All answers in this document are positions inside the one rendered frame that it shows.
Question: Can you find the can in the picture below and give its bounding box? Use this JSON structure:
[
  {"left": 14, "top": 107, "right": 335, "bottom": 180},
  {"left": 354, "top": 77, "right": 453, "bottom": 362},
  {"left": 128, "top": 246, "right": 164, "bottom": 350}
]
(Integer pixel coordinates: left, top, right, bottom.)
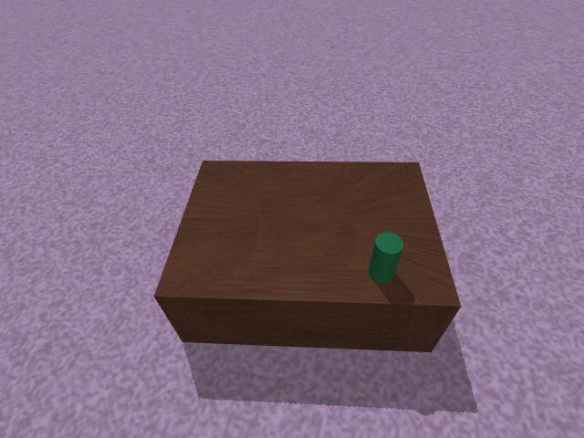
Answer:
[{"left": 369, "top": 232, "right": 403, "bottom": 283}]

